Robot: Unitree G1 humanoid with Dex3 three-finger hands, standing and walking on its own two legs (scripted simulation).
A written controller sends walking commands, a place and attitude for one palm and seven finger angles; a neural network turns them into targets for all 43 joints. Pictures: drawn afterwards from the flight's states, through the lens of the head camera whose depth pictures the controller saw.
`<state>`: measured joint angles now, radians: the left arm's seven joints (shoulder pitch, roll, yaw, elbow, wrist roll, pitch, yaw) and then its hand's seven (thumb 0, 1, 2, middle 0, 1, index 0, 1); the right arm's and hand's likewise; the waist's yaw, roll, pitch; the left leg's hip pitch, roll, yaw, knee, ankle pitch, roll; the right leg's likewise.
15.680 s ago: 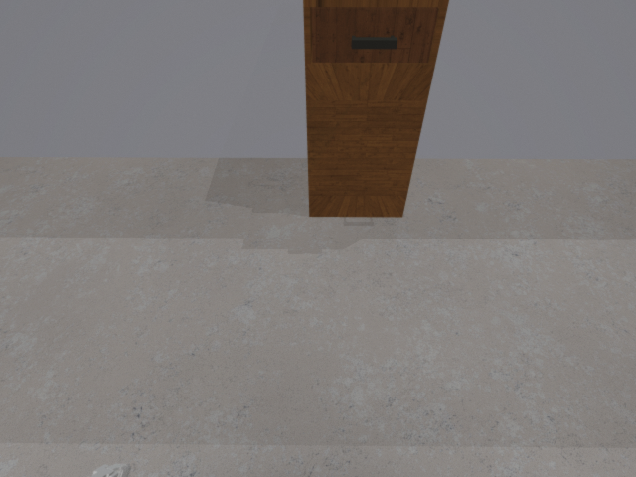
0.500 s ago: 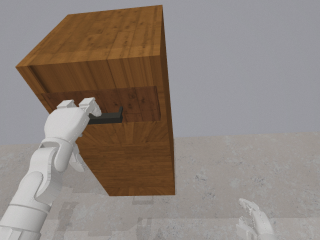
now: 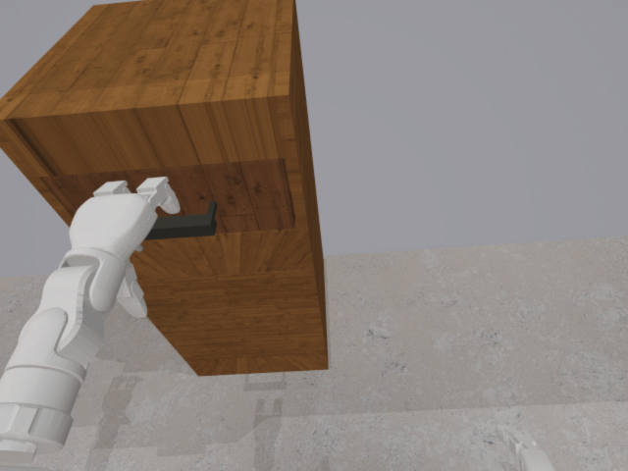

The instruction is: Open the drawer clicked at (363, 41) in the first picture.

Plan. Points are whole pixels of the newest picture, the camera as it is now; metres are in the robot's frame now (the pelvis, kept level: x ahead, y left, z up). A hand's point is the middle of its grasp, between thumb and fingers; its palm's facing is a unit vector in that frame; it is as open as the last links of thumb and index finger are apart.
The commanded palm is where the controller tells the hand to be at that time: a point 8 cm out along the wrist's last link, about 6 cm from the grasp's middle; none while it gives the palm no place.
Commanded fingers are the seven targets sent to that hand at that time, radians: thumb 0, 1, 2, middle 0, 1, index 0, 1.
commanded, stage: move the hooked fingers above the handle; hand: left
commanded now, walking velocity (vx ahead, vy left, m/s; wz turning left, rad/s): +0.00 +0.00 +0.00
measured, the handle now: (175, 218) +0.48 +0.29 +0.02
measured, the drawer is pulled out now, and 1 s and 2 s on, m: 0.00 0.00 0.00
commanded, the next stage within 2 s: lower the fingers behind the handle in 1.56 s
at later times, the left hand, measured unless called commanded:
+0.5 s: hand (147, 229) +0.40 +0.28 +0.09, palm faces +0.00 -0.04 -1.00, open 13.9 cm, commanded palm +0.38 +0.29 +0.15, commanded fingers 0.00 -0.50 0.30 -0.30 -1.20 -0.30 -1.20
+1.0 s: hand (151, 218) +0.43 +0.29 +0.08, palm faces -0.02 -0.03 -1.00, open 13.8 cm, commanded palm +0.41 +0.30 +0.14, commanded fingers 0.00 -0.50 0.30 -0.30 -1.20 -0.30 -1.20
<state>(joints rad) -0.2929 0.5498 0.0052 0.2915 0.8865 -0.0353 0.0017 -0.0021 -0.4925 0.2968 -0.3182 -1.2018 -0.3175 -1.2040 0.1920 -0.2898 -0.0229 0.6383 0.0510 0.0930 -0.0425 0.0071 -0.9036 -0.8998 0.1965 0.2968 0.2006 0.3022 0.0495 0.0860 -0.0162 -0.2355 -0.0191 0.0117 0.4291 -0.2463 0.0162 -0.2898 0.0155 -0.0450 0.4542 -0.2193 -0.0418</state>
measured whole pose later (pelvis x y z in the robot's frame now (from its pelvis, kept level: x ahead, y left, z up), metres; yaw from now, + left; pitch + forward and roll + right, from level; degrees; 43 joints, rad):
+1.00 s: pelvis +0.02 +0.02 -0.01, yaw -1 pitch +10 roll +0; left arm -0.54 0.56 0.00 0.64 0.97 -0.09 0.08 0.00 -0.49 0.30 -0.32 -1.20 -0.32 -1.20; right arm 0.26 -0.27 -0.05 0.65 0.04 0.13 -0.03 0.00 -0.90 -0.90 0.20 0.30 0.20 0.30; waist 0.01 0.06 -0.07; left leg -0.39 -0.03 0.03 0.53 -0.31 0.05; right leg -0.43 0.00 -0.03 0.52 -0.26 -0.01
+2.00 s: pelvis +0.01 +0.02 -0.01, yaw -1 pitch +11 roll +0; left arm -0.52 0.56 0.04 0.70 1.00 -0.15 0.13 0.00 -0.49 0.30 -0.32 -1.20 -0.32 -1.20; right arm 0.29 -0.27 -0.05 0.66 0.04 0.13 -0.03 0.00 -0.90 -0.90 0.20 0.30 0.20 0.30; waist 0.01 0.05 -0.08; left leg -0.44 -0.02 0.03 0.58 -0.32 0.04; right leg -0.48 0.01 -0.02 0.56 -0.26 -0.02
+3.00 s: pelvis +0.01 +0.02 -0.03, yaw -2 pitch +16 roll -1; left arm -0.58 0.54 0.05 0.90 1.07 -0.12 0.30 0.00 -0.49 0.30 -0.30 -1.20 -0.32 -1.20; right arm 0.31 -0.27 -0.06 0.68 0.02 0.13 -0.02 0.00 -0.90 -0.90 0.20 0.30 0.20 0.30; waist -0.03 0.04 -0.13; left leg -0.61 -0.01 0.04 0.71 -0.37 0.05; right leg -0.65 0.02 -0.02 0.67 -0.30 -0.02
